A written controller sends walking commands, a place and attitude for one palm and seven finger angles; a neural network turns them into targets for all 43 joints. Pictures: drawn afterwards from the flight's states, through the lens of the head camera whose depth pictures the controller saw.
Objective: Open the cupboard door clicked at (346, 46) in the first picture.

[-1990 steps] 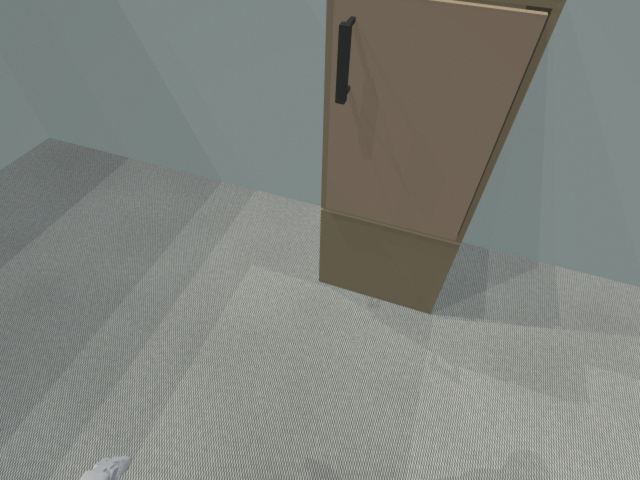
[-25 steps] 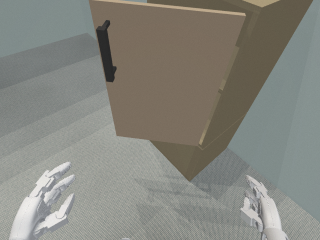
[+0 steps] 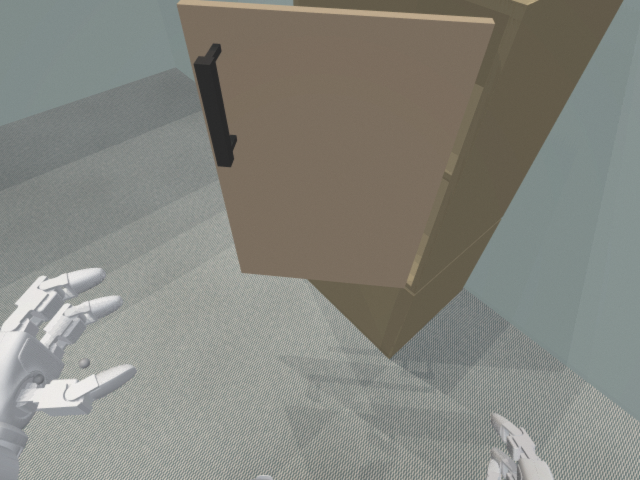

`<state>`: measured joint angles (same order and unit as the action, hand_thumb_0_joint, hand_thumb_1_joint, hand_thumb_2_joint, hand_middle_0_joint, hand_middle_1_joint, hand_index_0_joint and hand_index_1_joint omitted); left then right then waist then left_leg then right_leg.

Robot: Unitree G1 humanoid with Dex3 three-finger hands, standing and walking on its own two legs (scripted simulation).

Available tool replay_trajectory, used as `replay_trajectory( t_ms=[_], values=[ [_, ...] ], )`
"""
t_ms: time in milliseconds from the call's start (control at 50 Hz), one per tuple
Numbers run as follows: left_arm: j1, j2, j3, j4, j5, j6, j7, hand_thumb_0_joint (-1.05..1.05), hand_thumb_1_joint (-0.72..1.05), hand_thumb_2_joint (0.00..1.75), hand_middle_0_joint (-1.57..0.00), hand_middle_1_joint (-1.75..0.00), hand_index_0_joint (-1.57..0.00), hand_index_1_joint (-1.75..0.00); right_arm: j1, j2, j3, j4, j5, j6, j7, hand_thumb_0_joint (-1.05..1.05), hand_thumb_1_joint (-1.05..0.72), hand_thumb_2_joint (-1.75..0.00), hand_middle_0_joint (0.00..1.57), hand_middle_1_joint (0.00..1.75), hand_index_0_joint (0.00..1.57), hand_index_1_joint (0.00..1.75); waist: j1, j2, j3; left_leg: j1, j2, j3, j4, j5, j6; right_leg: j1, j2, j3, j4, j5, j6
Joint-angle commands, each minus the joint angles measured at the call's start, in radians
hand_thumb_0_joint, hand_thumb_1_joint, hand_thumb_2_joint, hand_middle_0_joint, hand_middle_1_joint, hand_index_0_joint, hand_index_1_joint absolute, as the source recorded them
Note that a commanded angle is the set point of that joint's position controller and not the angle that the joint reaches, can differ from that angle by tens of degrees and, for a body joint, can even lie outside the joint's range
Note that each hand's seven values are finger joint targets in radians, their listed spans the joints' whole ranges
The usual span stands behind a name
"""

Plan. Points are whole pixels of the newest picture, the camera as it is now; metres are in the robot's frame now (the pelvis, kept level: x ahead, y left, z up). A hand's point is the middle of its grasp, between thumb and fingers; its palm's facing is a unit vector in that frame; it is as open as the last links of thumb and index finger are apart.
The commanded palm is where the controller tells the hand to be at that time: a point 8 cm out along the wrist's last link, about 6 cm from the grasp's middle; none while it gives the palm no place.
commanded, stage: raise the hand with hooked fingers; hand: left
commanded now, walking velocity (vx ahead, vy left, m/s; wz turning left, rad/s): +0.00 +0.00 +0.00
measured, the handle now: (220, 108) +0.58 +0.18 +0.16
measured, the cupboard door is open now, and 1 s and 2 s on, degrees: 43 43 43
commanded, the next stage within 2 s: move the hooked fingers beside the handle in 1.24 s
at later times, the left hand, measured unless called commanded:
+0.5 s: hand (37, 312) +0.25 +0.29 +0.14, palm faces +0.01 -1.00 -0.06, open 13.8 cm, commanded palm +0.22 +0.34 +0.15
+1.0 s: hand (60, 253) +0.29 +0.27 +0.18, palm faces +0.00 -1.00 -0.04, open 14.0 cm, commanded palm +0.26 +0.32 +0.18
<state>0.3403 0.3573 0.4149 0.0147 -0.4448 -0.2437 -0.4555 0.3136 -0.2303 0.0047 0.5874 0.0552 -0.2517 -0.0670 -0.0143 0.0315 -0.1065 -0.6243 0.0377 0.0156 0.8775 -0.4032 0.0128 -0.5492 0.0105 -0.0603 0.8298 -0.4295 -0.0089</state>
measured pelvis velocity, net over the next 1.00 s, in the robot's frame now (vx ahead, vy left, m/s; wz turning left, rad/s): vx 0.01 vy -0.01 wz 0.01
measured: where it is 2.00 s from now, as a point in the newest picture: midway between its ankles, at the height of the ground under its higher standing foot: outside the picture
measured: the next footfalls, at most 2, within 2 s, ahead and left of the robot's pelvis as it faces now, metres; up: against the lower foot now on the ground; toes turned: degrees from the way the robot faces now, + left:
none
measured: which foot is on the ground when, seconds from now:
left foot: down 0.00-1.00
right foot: down 0.00-1.00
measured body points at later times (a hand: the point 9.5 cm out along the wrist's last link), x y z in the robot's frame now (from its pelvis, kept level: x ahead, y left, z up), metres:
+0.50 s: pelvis -0.01 +0.02 +0.02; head -0.01 +0.02 +0.47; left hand +0.24 +0.34 +0.15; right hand +0.18 -0.20 -0.03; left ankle +0.02 +0.11 -0.70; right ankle -0.01 -0.12 -0.70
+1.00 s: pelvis +0.01 -0.01 +0.03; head +0.00 -0.01 +0.48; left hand +0.29 +0.32 +0.18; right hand +0.17 -0.25 -0.04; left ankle +0.02 +0.11 -0.70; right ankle -0.01 -0.12 -0.70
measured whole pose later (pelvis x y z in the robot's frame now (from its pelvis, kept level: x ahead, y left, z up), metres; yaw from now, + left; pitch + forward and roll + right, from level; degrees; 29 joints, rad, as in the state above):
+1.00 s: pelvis +0.01 -0.01 +0.03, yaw +1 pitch +1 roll -1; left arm -0.11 0.47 0.45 0.28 -0.36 0.01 -0.53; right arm 0.28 -0.29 0.05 0.60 0.08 -0.22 -0.11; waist 0.01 0.04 -0.04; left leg -0.32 0.02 0.02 0.59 -0.29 0.01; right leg -0.25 0.00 -0.06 0.55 -0.32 -0.01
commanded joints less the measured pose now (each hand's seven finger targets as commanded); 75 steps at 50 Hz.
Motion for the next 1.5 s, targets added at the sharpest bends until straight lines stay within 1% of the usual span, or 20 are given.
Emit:
replay_trajectory(
  t_ms=[0,80,120,180,240,300,380,440,500,560,660,720,760,800,900,1040,1200,1320,1400,1480],
  values=[
    [-0.064,0.132,0.002,-0.12,0.023,-0.038,0.004,0.0,-0.13,0.46,-0.27,-0.96,-0.27,-0.96,-0.114,-0.163,-0.049,-0.174,0.005,-0.076,-0.009,0.0,-0.9,-0.9,0.2,0.3,0.2,0.3,0.021,0.011,-0.085,0.153,-0.033,-0.043,-0.148,0.207,0.014,0.018,0.013,0.002,-0.141,0.193,0.004],
    [-0.244,0.234,0.01,-0.191,0.057,-0.026,-0.004,0.0,-0.22,0.42,-0.28,-1.02,-0.28,-1.02,-0.1,-0.183,-0.042,-0.163,0.007,-0.091,-0.034,0.0,-0.9,-0.9,0.2,0.3,0.2,0.3,0.007,0.055,-0.093,0.203,-0.026,-0.062,-0.193,0.112,0.021,0.028,0.009,0.012,-0.177,0.077,-0.003],
    [-0.318,0.268,0.04,-0.246,0.06,-0.039,0.01,0.0,-0.27,0.4,-0.28,-1.05,-0.28,-1.05,-0.106,-0.175,-0.035,-0.161,0.008,-0.094,-0.043,0.0,-0.9,-0.9,0.2,0.3,0.2,0.3,0.01,0.08,-0.14,0.258,-0.023,-0.075,-0.223,0.103,0.021,0.054,0.011,0.001,-0.179,0.073,-0.007],
    [-0.351,0.322,0.107,-0.261,0.054,-0.053,0.046,0.0,-0.34,0.37,-0.29,-1.1,-0.29,-1.1,-0.111,-0.172,-0.023,-0.148,0.003,-0.098,-0.049,0.0,-0.9,-0.9,0.2,0.3,0.2,0.3,0.032,0.113,-0.136,0.299,-0.018,-0.096,-0.258,0.12,0.01,0.095,0.018,-0.013,-0.184,0.1,-0.018],
    [-0.35,0.276,0.087,-0.173,0.045,-0.013,0.045,0.0,-0.41,0.34,-0.29,-1.14,-0.29,-1.14,-0.126,-0.164,-0.013,-0.144,0.011,-0.089,-0.048,0.0,-0.9,-0.9,0.2,0.3,0.2,0.3,0.033,0.138,-0.086,0.311,-0.014,-0.103,-0.294,0.109,0.001,0.104,0.018,-0.025,-0.204,0.117,-0.016],
    [-0.366,0.249,0.047,-0.063,0.052,0.084,0.013,0.0,-0.48,0.31,-0.3,-1.18,-0.3,-1.18,-0.13,-0.17,-0.007,-0.153,0.022,-0.075,-0.047,0.0,-0.9,-0.9,0.2,0.3,0.2,0.3,0.035,0.129,-0.034,0.31,-0.014,-0.101,-0.326,0.12,-0.004,0.126,0.019,-0.029,-0.233,0.145,-0.017],
    [-0.431,0.258,0.023,-0.008,0.067,0.191,-0.022,0.0,-0.5,0.3,-0.3,-1.2,-0.3,-1.2,-0.133,-0.177,-0.002,-0.169,0.026,-0.061,-0.05,0.0,-0.9,-0.9,0.2,0.3,0.2,0.3,0.035,0.065,-0.007,0.319,-0.018,-0.101,-0.344,0.137,0.002,0.147,0.02,-0.026,-0.269,0.171,-0.015],
    [-0.551,0.306,0.052,-0.07,0.071,0.189,-0.023,0.0,-0.5,0.3,-0.3,-1.2,-0.3,-1.2,-0.137,-0.176,0.0,-0.174,0.021,-0.057,-0.053,0.0,-0.9,-0.9,0.2,0.3,0.2,0.3,0.029,0.03,-0.07,0.373,-0.017,-0.101,-0.344,0.17,0.008,0.16,0.022,-0.024,-0.278,0.183,-0.011],
    [-0.667,0.376,0.106,-0.13,0.069,0.147,-0.012,0.0,-0.5,0.3,-0.3,-1.2,-0.3,-1.2,-0.142,-0.167,0.012,-0.168,0.012,-0.059,-0.058,0.0,-0.9,-0.9,0.2,0.3,0.2,0.3,0.033,0.086,-0.116,0.438,-0.02,-0.104,-0.361,0.192,0.003,0.188,0.024,-0.018,-0.295,0.191,-0.018],
    [-0.69,0.383,0.12,-0.084,0.074,0.13,-0.009,0.0,-0.5,0.3,-0.3,-1.2,-0.3,-1.2,-0.139,-0.164,0.016,-0.149,0.012,-0.057,-0.065,0.0,-0.9,-0.9,0.2,0.3,0.2,0.3,0.031,0.104,-0.102,0.458,-0.017,-0.107,-0.372,0.219,-0.002,0.199,0.02,-0.019,-0.305,0.208,-0.02],
    [-0.727,0.386,0.097,0.054,0.083,0.202,-0.046,0.0,-0.5,0.3,-0.3,-1.2,-0.3,-1.2,-0.14,-0.168,0.017,-0.134,0.024,-0.043,-0.072,0.0,-0.9,-0.9,0.2,0.3,0.2,0.3,0.03,0.122,-0.06,0.449,-0.026,-0.089,-0.388,0.211,0.003,0.212,0.01,-0.013,-0.342,0.22,-0.019],
    [-0.772,0.405,0.094,0.088,0.082,0.241,-0.068,0.0,-0.5,0.3,-0.3,-1.2,-0.3,-1.2,-0.14,-0.176,0.016,-0.139,0.029,-0.036,-0.071,0.0,-0.9,-0.9,0.2,0.3,0.2,0.3,0.031,0.086,-0.079,0.455,-0.033,-0.081,-0.387,0.25,0.01,0.242,0.009,-0.009,-0.358,0.257,-0.018],
    [-0.715,0.384,0.088,0.142,0.076,0.255,-0.082,0.0,-0.5,0.3,-0.3,-1.2,-0.3,-1.2,-0.132,-0.179,0.012,-0.146,0.029,-0.033,-0.066,0.0,-0.9,-0.9,0.2,0.3,0.2,0.3,0.033,0.022,-0.084,0.45,-0.034,-0.078,-0.378,0.279,0.015,0.241,0.01,-0.012,-0.357,0.286,-0.016],
    [-0.678,0.38,0.099,0.159,0.061,0.252,-0.097,0.0,-0.5,0.3,-0.3,-1.2,-0.3,-1.2,-0.129,-0.18,0.007,-0.146,0.029,-0.028,-0.056,0.0,-0.9,-0.9,0.2,0.3,0.2,0.3,0.04,-0.012,-0.1,0.446,-0.04,-0.06,-0.364,0.32,0.02,0.262,0.011,-0.002,-0.358,0.343,-0.014],
    [-0.731,0.44,0.157,0.041,0.056,0.192,-0.076,0.0,-0.5,0.3,-0.3,-1.2,-0.3,-1.2,-0.141,-0.175,0.0,-0.156,0.022,-0.031,-0.047,0.0,-0.9,-0.9,0.2,0.3,0.2,0.3,0.05,0.036,-0.159,0.48,-0.044,-0.045,-0.355,0.374,0.023,0.295,0.008,0.01,-0.348,0.4,-0.012],
    [-0.746,0.419,0.144,0.035,0.074,0.169,-0.041,0.0,-0.5,0.3,-0.3,-1.2,-0.3,-1.2,-0.137,-0.168,-0.002,-0.138,0.023,-0.031,-0.06,0.0,-0.9,-0.9,0.2,0.3,0.2,0.3,0.038,0.117,-0.108,0.483,-0.044,-0.026,-0.36,0.347,0.023,0.278,0.0,0.02,-0.361,0.389,-0.008],
    [-0.726,0.394,0.119,0.11,0.061,0.199,-0.069,0.0,-0.5,0.3,-0.3,-1.2,-0.3,-1.2,-0.141,-0.174,-0.004,-0.137,0.03,-0.02,-0.066,0.0,-0.9,-0.9,0.2,0.3,0.2,0.3,0.031,-0.011,-0.098,0.456,-0.047,-0.016,-0.352,0.34,0.03,0.292,-0.004,0.036,-0.369,0.429,0.011],
    [-0.739,0.401,0.126,0.113,0.061,0.187,-0.067,0.0,-0.5,0.3,-0.3,-1.2,-0.3,-1.2,-0.147,-0.17,-0.003,-0.141,0.03,-0.019,-0.064,0.0,-0.9,-0.9,0.2,0.3,0.2,0.3,0.035,0.005,-0.113,0.453,-0.05,-0.012,-0.346,0.334,0.03,0.295,-0.009,0.046,-0.365,0.429,0.014],
    [-0.844,0.444,0.143,0.165,0.07,0.174,-0.061,0.0,-0.5,0.3,-0.3,-1.2,-0.3,-1.2,-0.14,-0.174,-0.001,-0.122,0.029,-0.011,-0.071,0.0,-0.9,-0.9,0.2,0.3,0.2,0.3,0.019,0.0,-0.092,0.431,-0.049,-0.011,-0.34,0.312,0.029,0.281,-0.013,0.064,-0.374,0.409,0.018],
    [-1.03,0.419,0.068,0.242,0.088,0.157,-0.063,0.0,-0.5,0.3,-0.3,-1.2,-0.3,-1.2,-0.129,-0.178,0.002,-0.101,0.032,-0.007,-0.084,0.0,-0.9,-0.9,0.2,0.3,0.2,0.3,-0.014,0.035,-0.066,0.428,-0.049,-0.017,-0.337,0.252,0.028,0.233,-0.017,0.073,-0.387,0.309,0.011]
  ],
)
